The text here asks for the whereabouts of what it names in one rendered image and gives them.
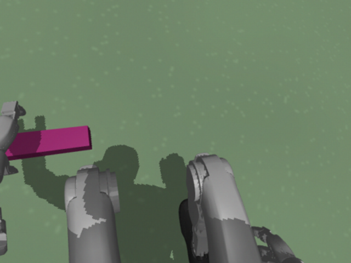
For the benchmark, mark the left robot hand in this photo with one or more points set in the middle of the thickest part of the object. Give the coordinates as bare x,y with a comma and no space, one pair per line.
9,128

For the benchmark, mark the carton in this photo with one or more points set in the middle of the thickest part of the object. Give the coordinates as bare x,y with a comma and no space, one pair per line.
49,142

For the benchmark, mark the right robot hand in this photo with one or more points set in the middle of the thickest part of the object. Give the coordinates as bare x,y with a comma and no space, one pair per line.
277,249

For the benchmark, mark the right robot foot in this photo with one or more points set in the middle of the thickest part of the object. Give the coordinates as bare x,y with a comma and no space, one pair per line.
187,231

